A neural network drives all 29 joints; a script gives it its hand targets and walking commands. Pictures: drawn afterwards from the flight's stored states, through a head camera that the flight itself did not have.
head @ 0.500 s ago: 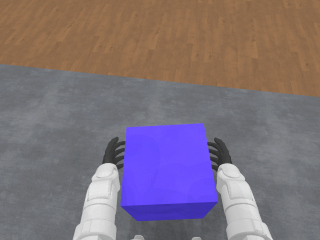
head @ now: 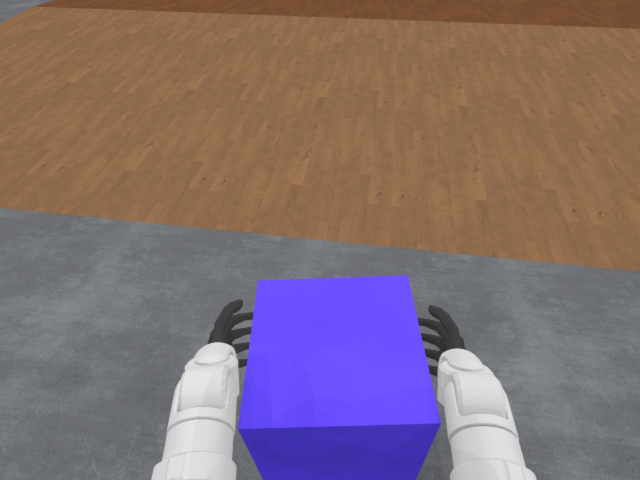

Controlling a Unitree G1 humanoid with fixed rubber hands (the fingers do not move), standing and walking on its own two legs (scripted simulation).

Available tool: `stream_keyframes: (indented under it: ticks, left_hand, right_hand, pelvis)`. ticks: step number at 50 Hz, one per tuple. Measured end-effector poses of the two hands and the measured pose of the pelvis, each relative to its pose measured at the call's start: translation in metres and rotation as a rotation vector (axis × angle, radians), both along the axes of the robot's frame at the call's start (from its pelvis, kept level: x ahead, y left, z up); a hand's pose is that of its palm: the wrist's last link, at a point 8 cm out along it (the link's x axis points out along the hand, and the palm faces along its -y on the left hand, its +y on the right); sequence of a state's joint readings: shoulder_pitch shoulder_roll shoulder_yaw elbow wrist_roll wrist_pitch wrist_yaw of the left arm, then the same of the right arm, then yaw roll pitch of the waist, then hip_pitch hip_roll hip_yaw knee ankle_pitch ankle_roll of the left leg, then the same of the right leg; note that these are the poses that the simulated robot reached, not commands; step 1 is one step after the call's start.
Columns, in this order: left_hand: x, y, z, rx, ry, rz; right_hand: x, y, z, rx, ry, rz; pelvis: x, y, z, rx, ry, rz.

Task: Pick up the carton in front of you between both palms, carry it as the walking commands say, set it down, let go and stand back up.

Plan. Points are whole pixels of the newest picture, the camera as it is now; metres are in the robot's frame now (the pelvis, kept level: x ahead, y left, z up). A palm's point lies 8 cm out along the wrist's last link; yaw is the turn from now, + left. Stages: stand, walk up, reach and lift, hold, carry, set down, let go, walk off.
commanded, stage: reach and lift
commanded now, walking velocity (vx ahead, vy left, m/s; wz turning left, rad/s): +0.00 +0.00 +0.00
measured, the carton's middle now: (336, 387) +0.30 +0.00 -0.05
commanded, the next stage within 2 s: hold in 0.86 s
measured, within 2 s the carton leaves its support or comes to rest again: neither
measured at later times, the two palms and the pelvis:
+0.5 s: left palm (221, 345) +0.31 +0.15 +0.04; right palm (450, 351) +0.30 -0.15 +0.03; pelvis +0.01 +0.00 +0.01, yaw +0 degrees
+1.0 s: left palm (217, 342) +0.30 +0.15 +0.06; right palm (455, 348) +0.29 -0.15 +0.05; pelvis +0.01 +0.00 +0.01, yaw +0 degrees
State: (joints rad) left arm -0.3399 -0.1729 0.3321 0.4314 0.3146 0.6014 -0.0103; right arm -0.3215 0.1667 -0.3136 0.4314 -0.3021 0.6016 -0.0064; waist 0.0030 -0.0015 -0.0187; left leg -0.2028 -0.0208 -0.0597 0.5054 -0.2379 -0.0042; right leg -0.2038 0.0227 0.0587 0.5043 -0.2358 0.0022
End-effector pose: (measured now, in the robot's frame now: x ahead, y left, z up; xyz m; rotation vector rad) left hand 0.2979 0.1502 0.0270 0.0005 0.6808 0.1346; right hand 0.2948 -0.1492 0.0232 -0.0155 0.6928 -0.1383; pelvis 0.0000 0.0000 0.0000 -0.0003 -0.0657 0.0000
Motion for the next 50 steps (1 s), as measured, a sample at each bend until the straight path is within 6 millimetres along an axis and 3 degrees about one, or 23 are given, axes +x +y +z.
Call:
stream_keyframes:
  ticks: [11, 28, 44, 50]
  left_hand:
    - [0.001, 0.002, 0.003, -0.002, -0.013, 0.005]
    - [0.008, 0.000, 0.011, 0.022, -0.010, -0.014]
    - [0.005, 0.000, 0.018, 0.026, -0.012, -0.013]
    - [-0.001, 0.000, 0.030, 0.028, -0.042, -0.015]
  right_hand:
    - [0.002, 0.002, 0.003, 0.001, -0.013, 0.003]
    - [0.008, 0.000, 0.011, -0.021, -0.008, 0.018]
    - [0.006, 0.001, 0.018, -0.024, -0.010, 0.024]
    - [0.000, 0.001, 0.030, -0.028, -0.040, 0.025]
  pelvis:
    - [-0.006, 0.002, 0.001, 0.000, -0.006, 0.001]
    - [0.011, 0.000, 0.007, 0.001, -0.016, 0.000]
    - [0.014, -0.001, 0.009, 0.000, -0.037, 0.003]
    - [0.013, -0.001, 0.010, 0.000, -0.051, 0.003]
